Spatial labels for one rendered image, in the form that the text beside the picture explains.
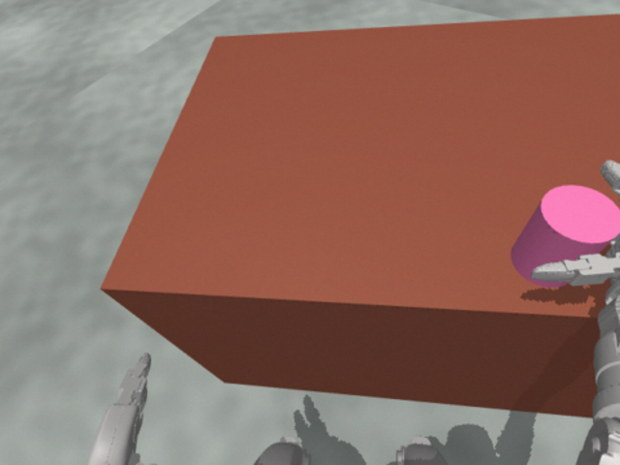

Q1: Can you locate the right robot hand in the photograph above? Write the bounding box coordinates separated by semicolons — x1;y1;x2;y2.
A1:
531;160;620;286

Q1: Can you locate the right robot arm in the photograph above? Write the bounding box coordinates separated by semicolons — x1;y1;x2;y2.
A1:
575;280;620;465

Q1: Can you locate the can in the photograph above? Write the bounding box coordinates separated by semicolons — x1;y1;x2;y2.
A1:
511;185;620;288

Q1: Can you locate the left robot hand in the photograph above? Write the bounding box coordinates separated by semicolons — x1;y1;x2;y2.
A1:
87;353;156;465

